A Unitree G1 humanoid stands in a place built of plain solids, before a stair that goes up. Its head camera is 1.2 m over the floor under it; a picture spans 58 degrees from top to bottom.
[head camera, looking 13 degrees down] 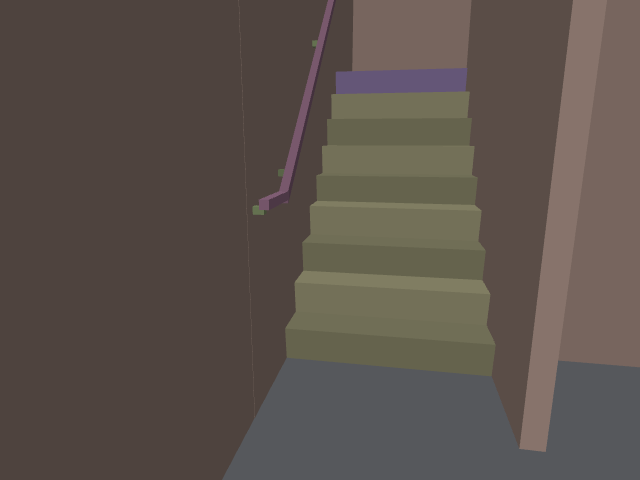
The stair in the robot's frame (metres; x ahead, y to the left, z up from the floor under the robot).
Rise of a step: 0.20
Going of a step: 0.23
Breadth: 1.10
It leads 10 degrees to the right of straight ahead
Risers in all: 9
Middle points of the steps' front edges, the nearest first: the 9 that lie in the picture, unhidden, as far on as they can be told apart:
2.12 -0.35 0.19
2.34 -0.39 0.38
2.55 -0.43 0.57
2.78 -0.47 0.77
3.02 -0.51 0.95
3.24 -0.56 1.16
3.46 -0.60 1.36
3.67 -0.64 1.57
3.91 -0.68 1.78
